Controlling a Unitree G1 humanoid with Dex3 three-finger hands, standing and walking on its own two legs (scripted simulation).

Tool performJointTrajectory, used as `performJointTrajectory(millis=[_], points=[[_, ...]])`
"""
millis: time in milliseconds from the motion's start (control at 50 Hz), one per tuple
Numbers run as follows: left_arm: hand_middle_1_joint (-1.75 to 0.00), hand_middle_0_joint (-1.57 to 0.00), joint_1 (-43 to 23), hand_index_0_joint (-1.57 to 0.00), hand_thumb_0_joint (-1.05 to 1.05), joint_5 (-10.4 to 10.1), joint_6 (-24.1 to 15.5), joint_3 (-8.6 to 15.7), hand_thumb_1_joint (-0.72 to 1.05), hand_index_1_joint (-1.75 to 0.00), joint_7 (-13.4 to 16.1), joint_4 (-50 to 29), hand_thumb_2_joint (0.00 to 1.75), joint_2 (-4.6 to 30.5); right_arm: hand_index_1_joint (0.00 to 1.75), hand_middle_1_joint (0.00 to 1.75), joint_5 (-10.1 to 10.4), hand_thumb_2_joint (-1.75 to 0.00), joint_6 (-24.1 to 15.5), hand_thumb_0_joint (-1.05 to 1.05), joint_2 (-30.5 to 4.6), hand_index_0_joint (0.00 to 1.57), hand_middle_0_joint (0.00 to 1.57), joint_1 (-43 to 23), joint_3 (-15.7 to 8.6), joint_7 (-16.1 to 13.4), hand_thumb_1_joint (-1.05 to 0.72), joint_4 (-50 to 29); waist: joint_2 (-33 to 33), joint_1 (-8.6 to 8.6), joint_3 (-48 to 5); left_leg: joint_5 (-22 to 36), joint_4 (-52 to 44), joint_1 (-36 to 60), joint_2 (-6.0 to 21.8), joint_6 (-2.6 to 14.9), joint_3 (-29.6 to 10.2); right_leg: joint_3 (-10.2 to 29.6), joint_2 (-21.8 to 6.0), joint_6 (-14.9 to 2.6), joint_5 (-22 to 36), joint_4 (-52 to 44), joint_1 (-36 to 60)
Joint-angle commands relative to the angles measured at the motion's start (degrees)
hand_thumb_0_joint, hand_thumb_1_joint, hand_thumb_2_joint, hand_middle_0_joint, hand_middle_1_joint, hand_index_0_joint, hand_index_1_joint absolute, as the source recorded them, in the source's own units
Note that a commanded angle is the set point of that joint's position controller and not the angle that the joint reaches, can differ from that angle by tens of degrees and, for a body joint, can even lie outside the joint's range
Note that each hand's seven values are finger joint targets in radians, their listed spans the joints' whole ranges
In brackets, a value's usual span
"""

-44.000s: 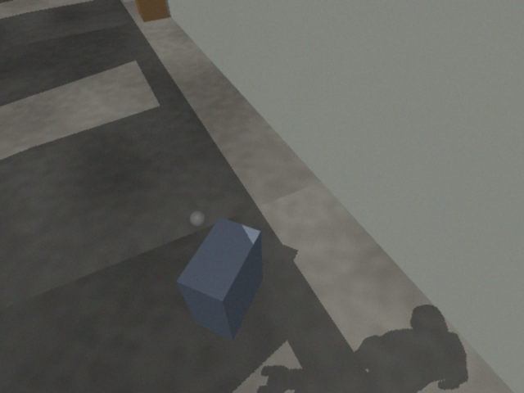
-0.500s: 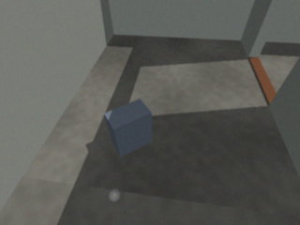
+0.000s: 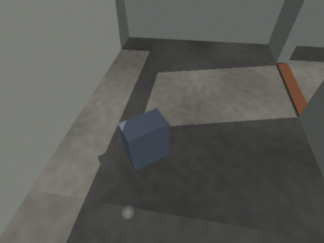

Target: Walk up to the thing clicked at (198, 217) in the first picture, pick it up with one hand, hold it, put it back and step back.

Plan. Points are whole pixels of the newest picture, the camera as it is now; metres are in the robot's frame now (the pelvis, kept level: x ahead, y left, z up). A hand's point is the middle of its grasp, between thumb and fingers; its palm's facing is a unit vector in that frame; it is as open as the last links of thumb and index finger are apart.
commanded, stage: walk up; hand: left
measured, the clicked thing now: (128, 212) +0.47 +0.23 -0.74
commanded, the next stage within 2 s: stand in 0.48 s
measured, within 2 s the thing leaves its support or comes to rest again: neither
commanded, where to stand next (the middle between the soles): +0.08 +0.00 m, yaw +1 degrees
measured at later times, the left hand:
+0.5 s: hand out of the picture +0.09 +0.24 -0.16, palm faces -0.02 -0.95 -0.32, open 7.4 cm
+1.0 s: hand out of the picture +0.09 +0.25 -0.15, palm faces -0.01 -0.94 -0.35, open 7.4 cm
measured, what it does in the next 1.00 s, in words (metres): stands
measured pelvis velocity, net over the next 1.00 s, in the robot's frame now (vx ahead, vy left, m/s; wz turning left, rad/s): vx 0.01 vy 0.00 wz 0.01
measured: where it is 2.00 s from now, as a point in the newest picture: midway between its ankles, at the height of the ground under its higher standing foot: outside the picture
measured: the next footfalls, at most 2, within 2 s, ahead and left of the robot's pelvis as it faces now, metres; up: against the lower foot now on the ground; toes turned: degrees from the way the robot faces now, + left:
none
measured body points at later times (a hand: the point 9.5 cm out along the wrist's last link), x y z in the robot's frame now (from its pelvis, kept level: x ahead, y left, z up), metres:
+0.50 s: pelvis +0.01 +0.00 +0.00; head +0.02 +0.00 +0.45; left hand +0.09 +0.29 -0.14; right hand +0.09 -0.30 -0.13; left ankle +0.01 +0.12 -0.75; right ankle +0.01 -0.13 -0.75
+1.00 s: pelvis +0.01 +0.00 +0.00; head +0.02 -0.01 +0.45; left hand +0.09 +0.30 -0.13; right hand +0.09 -0.30 -0.13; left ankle +0.01 +0.12 -0.75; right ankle +0.01 -0.13 -0.75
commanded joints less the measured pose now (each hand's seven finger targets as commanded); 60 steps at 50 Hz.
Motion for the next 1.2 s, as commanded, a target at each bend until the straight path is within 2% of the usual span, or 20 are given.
performJointTrajectory(millis=[0, 100, 200, 260, 440, 460, 500, 580, 700, 820, 1000, 1120, 1180], points=[[-0.3, -0.2, -3.6, -0.2, 0.0, 0.0, -1.7, 2.2, 0.9, -0.3, 0.6, -3.7, 0.9, 11.5, 0.3, 0.3, -0.1, -0.9, -1.1, 0.0, -13.1, 0.2, 0.2, -2.3, -2.4, -0.7, -0.9, -2.7, -1.2, -0.68, -4.3, 3.9, -4.2, 2.0, 6.3, 1.54, -6.2, 6.1, -6.1, -1.59, 4.2, -3.8, -0.4], [-0.3, -0.2, -2.6, -0.2, 0.0, 0.1, -1.8, 2.2, 0.9, -0.3, 0.8, -3.6, 0.9, 11.5, 0.3, 0.3, 0.1, -0.9, -0.9, 0.0, -12.4, 0.2, 0.2, -3.1, -2.3, -0.7, -0.9, -2.8, -1.4, -0.22, -4.8, 5.9, -3.7, 3.5, 6.3, 1.51, -5.8, 6.2, -6.4, -1.44, 6.0, -3.9, -0.4], [-0.3, -0.2, -2.9, -0.2, 0.0, 0.2, -1.7, 2.4, 0.9, -0.3, 0.9, -4.0, 0.9, 11.5, 0.3, 0.3, -0.1, -0.9, -0.8, 0.0, -12.5, 0.2, 0.2, -3.1, -2.4, -0.8, -0.9, -2.6, -0.9, -0.46, -4.0, 5.5, -4.2, 2.0, 6.2, 1.38, -5.8, 5.9, -6.3, -1.42, 6.1, -4.1, 0.4], [-0.3, -0.2, -1.8, -0.2, 0.0, 0.2, -1.7, 2.5, 0.9, -0.3, 1.0, -3.9, 0.9, 11.5, 0.3, 0.3, 0.0, -0.9, -0.8, 0.0, -12.4, 0.2, 0.2, -3.3, -2.5, -0.7, -0.9, -3.0, -0.5, -0.25, -5.5, 7.9, -3.4, 4.0, 6.5, 1.51, -5.5, 5.5, -6.3, -1.45, 7.9, -3.8, 0.9], [-0.3, -0.2, -2.7, -0.2, 0.0, 0.2, -1.7, 2.6, 0.9, -0.3, 1.1, -4.5, 0.9, 11.5, 0.3, 0.3, -0.1, -0.9, -0.6, 0.0, -12.1, 0.2, 0.2, -3.2, -2.4, -0.8, -0.9, -3.3, 0.1, -0.43, -3.8, 7.0, -3.9, 2.3, 6.1, 1.2, -5.5, 5.7, -6.2, -1.4, 8.1, -4.0, 1.2], [-0.3, -0.2, -3.1, -0.2, 0.0, 0.1, -1.9, 2.4, 0.9, -0.3, 1.3, -4.7, 0.9, 12.0, 0.3, 0.3, -0.1, -0.9, -0.5, 0.0, -12.4, 0.2, 0.2, -3.7, -2.3, -0.9, -0.9, -3.2, 1.0, -0.52, -4.1, 9.0, -4.3, 2.0, 6.9, 0.94, -5.8, 5.8, -7.0, -1.41, 8.7, -3.9, 1.8], [-0.3, -0.2, -2.8, -0.2, 0.0, -0.1, -2.0, 2.4, 0.9, -0.3, 1.5, -4.5, 0.9, 11.9, 0.3, 0.3, 0.0, -0.9, -0.3, 0.0, -12.3, 0.2, 0.2, -3.6, -2.3, -0.8, -0.9, -3.1, 0.4, -0.41, -3.9, 10.4, -4.3, 2.1, 6.8, 0.78, -6.0, 5.6, -6.8, -1.3, 9.0, -3.9, 2.1], [-0.3, -0.2, -2.9, -0.2, 0.0, 0.0, -1.9, 2.1, 0.9, -0.3, 1.4, -4.6, 0.9, 11.8, 0.3, 0.3, -0.1, -0.9, -0.3, 0.0, -12.2, 0.2, 0.2, -3.4, -2.1, -0.7, -0.9, -3.1, 0.3, -0.49, -4.0, 7.6, -4.8, 1.9, 6.7, 0.68, -6.0, 5.4, -6.8, -1.34, 5.9, -4.2, 1.8], [-0.3, -0.2, -3.0, -0.2, 0.0, 0.0, -2.1, 1.9, 0.9, -0.3, 1.5, -4.9, 0.9, 11.8, 0.3, 0.3, -0.1, -0.9, -0.4, 0.0, -12.4, 0.2, 0.2, -3.0, -2.0, -0.7, -0.9, -2.8, -0.2, -0.56, -6.0, 11.3, -4.2, 3.6, 7.0, 0.85, -5.9, 5.2, -7.2, -1.5, 9.9, -3.8, 2.7], [-0.3, -0.2, -2.7, -0.2, 0.0, -0.1, -2.1, 1.9, 0.9, -0.3, 1.5, -4.8, 0.9, 12.2, 0.3, 0.3, -0.1, -0.9, -0.3, 0.0, -12.2, 0.2, 0.2, -2.9, -1.9, -0.6, -0.9, -2.7, -0.7, -0.53, -4.4, 8.6, -4.9, 3.0, 6.8, 0.89, -6.1, 5.3, -7.1, -1.35, 7.6, -4.6, 1.8], [-0.3, -0.2, -2.4, -0.2, 0.0, 0.0, -2.0, 2.0, 0.9, -0.3, 1.5, -4.9, 0.9, 12.7, 0.3, 0.3, -0.2, -0.9, -0.3, 0.0, -12.0, 0.2, 0.2, -2.5, -1.8, -0.6, -0.9, -2.9, -0.7, -0.6, -3.6, 8.1, -5.2, 2.7, 6.8, 0.8, -6.2, 5.2, -7.1, -1.45, 6.6, -4.5, 1.1], [-0.3, -0.2, -1.9, -0.2, 0.0, 0.0, -1.9, 1.9, 0.9, -0.3, 1.4, -4.9, 0.9, 12.7, 0.3, 0.3, -0.2, -0.9, -0.2, 0.0, -12.2, 0.2, 0.2, -2.4, -1.8, -0.6, -0.9, -2.9, -0.2, -0.56, -3.1, 5.0, -5.5, 2.2, 6.5, 0.89, -6.3, 5.4, -6.9, -1.54, 3.7, -4.9, 0.4], [-0.3, -0.2, -1.9, -0.2, 0.0, 0.1, -2.0, 1.9, 0.9, -0.3, 1.4, -5.1, 0.9, 12.5, 0.3, 0.3, -0.2, -0.9, -0.2, 0.0, -12.4, 0.2, 0.2, -2.3, -1.9, -0.5, -0.9, -3.1, 0.1, -0.51, -4.6, 7.4, -4.7, 3.0, 6.9, 1.24, -6.3, 5.5, -7.3, -1.74, 6.0, -4.5, 1.3]])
